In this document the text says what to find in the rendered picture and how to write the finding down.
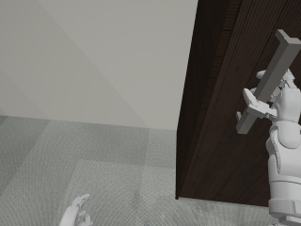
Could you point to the right robot forearm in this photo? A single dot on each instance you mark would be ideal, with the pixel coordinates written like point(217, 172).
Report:
point(284, 172)

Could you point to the handle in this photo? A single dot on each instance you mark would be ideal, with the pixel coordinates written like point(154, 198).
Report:
point(280, 63)

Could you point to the robot left hand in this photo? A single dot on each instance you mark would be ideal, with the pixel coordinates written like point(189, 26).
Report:
point(73, 217)

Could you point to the wardrobe door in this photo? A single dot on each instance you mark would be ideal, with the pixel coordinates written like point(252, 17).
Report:
point(226, 166)

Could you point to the robot right hand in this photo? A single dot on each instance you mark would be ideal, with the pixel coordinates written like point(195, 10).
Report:
point(287, 101)

